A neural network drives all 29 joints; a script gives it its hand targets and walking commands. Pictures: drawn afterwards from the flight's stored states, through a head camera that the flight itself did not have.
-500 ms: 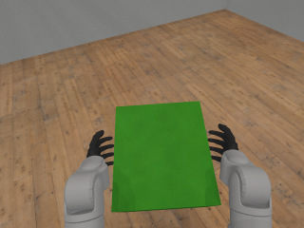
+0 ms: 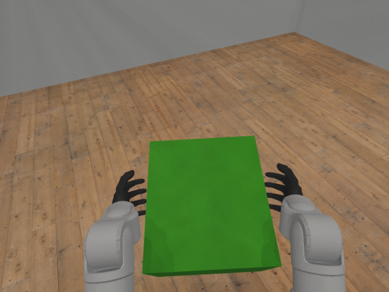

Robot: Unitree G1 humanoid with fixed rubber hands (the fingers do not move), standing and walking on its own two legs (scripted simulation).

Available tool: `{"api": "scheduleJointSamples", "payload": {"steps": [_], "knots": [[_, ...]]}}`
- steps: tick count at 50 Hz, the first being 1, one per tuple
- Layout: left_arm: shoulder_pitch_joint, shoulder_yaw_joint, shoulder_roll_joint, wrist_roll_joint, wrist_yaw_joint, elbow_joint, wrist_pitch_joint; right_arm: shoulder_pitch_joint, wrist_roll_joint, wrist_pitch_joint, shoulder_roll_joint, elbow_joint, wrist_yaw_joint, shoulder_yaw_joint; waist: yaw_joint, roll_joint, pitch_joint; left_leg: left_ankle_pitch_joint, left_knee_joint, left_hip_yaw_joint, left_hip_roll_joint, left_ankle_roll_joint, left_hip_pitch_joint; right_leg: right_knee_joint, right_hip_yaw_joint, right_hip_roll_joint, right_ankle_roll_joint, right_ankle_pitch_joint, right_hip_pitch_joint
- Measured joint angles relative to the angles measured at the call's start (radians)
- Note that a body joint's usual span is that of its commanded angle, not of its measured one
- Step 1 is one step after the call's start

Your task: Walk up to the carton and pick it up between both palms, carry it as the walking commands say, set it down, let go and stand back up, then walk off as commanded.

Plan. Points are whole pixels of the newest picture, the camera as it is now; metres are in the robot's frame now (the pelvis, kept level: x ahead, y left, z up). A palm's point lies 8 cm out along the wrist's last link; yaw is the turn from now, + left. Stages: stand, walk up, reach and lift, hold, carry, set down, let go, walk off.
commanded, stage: carry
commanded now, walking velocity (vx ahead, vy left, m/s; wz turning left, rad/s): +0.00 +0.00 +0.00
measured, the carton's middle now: (205, 206) +0.30 +0.01 +0.02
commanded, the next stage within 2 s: none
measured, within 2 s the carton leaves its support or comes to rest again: neither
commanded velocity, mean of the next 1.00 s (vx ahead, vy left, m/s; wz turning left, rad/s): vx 0.00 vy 0.00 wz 0.00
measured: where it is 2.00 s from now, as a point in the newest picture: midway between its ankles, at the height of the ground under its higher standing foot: outside the picture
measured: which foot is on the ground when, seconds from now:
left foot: down 0.00-1.00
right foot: down 0.00-1.00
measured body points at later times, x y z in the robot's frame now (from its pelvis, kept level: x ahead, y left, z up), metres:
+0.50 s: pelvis +0.00 -0.01 +0.00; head -0.02 -0.01 +0.45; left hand +0.29 +0.15 +0.07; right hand +0.30 -0.16 +0.07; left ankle +0.05 +0.10 -0.73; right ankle +0.09 -0.10 -0.73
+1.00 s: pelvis +0.04 -0.01 +0.00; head +0.01 -0.01 +0.45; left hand +0.32 +0.16 +0.05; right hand +0.33 -0.16 +0.05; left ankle +0.05 +0.10 -0.73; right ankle +0.09 -0.10 -0.73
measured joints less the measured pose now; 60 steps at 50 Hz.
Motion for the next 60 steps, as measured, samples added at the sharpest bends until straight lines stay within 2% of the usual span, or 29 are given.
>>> {"api": "scheduleJointSamples", "payload": {"steps": [9,14,25,33,45,60], "knots": [[-0.004,0.001,0.0,0.001,-0.009,0.032,-0.012,0.006,-0.007,0.004,-0.001,0.006,-0.003,-0.001,-0.013,0.016,-0.003,-0.001,0.015,-0.008,0.005,-0.006,-0.016,-0.009,-0.009,0.004,-0.016,0.035,-0.004],[-0.017,0.012,-0.001,0.015,-0.021,0.078,-0.039,-0.01,-0.013,-0.02,0.001,0.053,0.004,-0.01,-0.025,0.016,0.0,-0.001,0.014,-0.011,0.009,-0.009,-0.014,-0.014,-0.012,0.009,-0.022,0.037,0.0],[-0.09,0.074,-0.011,0.068,-0.061,0.32,-0.199,-0.091,-0.057,-0.189,0.012,0.314,0.048,-0.072,-0.022,0.015,0.003,-0.002,-0.005,-0.017,0.013,-0.014,0.009,-0.038,-0.018,0.015,-0.026,0.037,0.027],[-0.085,0.093,-0.01,0.054,-0.076,0.401,-0.32,-0.082,-0.051,-0.308,0.01,0.393,0.058,-0.09,-0.012,0.022,0.01,-0.016,-0.015,-0.022,0.014,-0.013,0.041,-0.048,-0.023,0.017,-0.023,0.022,0.06],[-0.038,0.074,-0.003,0.039,-0.078,0.393,-0.379,-0.03,-0.032,-0.36,0.002,0.379,0.055,-0.067,-0.019,0.027,0.017,-0.047,-0.013,-0.028,0.012,-0.012,0.076,-0.036,-0.026,0.015,-0.016,-0.015,0.093],[-0.032,0.078,-0.002,0.066,-0.102,0.446,-0.421,-0.025,-0.057,-0.402,0.001,0.435,0.078,-0.071,-0.018,0.023,0.016,-0.067,-0.009,-0.024,0.009,-0.008,0.095,-0.026,-0.022,0.013,-0.008,-0.036,0.108]]}}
